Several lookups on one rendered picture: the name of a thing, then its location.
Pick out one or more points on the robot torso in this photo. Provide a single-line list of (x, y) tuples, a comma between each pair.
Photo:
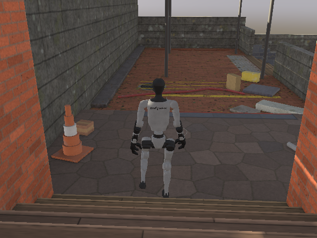
[(158, 119)]

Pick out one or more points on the left robot upper arm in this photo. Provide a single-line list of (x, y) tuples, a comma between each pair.
[(140, 114)]

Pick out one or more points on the humanoid robot head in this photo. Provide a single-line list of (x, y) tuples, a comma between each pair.
[(158, 86)]

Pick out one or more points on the right robot forearm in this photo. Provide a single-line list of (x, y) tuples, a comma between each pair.
[(180, 132)]

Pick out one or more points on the right robot hand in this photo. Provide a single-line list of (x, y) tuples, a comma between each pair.
[(183, 142)]

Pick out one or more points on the left robot hand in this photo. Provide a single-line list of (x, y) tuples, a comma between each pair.
[(133, 147)]

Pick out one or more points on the right robot upper arm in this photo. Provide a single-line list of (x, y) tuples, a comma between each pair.
[(176, 113)]

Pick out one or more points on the left robot forearm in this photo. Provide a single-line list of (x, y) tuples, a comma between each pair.
[(135, 133)]

